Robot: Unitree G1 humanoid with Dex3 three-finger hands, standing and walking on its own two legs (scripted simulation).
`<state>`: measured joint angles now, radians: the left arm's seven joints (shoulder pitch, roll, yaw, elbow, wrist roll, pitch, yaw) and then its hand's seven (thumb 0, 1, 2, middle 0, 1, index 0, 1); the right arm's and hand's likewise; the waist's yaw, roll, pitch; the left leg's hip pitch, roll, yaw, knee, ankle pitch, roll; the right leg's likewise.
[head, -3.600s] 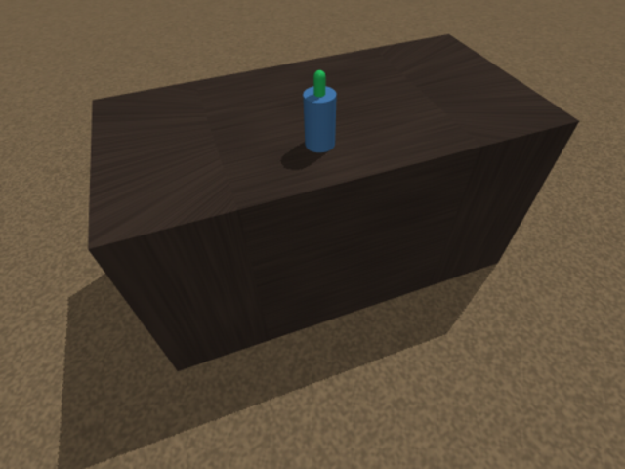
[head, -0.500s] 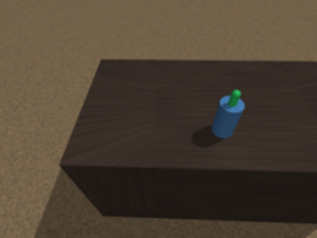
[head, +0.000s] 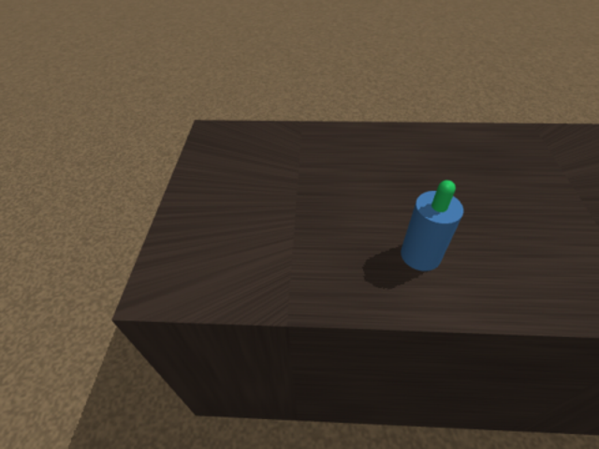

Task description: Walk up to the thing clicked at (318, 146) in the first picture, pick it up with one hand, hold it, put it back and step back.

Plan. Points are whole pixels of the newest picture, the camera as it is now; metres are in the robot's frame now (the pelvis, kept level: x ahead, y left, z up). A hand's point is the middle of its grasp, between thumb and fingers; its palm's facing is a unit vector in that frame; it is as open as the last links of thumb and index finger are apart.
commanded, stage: stand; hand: right
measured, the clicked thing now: (433, 222) +0.51 -0.20 -0.03
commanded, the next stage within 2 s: none
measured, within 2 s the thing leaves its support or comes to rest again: neither
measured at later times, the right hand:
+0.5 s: hand out of the picture +0.09 -0.26 -0.15, palm faces +0.01 +0.94 -0.34, open 7.4 cm
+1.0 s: hand out of the picture +0.09 -0.26 -0.15, palm faces +0.00 +0.94 -0.34, open 7.4 cm
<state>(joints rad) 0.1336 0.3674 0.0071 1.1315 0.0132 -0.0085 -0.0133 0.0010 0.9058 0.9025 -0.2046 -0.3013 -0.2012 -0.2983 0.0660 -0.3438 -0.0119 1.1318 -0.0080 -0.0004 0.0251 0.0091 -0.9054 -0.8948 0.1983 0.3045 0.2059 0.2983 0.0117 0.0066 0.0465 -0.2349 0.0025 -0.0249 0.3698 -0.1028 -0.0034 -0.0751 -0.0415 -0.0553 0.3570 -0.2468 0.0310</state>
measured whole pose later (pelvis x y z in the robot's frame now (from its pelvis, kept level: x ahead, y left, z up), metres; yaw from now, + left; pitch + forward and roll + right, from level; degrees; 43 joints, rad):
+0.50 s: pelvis +0.02 -0.01 +0.00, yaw -1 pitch -2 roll +0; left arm 0.11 0.35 0.00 1.11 0.01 -0.01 -0.01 0.00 0.91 0.90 -0.21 -0.30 -0.20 -0.30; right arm 0.08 -0.35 0.00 1.16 0.00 -0.01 0.01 0.01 -0.91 -0.89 0.20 0.30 0.21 0.30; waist 0.00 0.00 0.05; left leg -0.19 0.02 -0.01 0.35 -0.13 -0.02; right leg -0.02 -0.03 -0.04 0.31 -0.25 0.02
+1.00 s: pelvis +0.02 -0.01 +0.00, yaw -2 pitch -2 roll +0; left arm 0.14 0.35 0.00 1.11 0.01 0.00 -0.01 0.00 0.91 0.90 -0.20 -0.30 -0.20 -0.30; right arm 0.09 -0.35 0.00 1.15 -0.01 -0.01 0.01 0.01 -0.91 -0.89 0.20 0.30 0.21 0.30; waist 0.00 0.00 0.05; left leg -0.18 0.02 0.00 0.35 -0.13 -0.02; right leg -0.02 -0.03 -0.03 0.30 -0.25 0.02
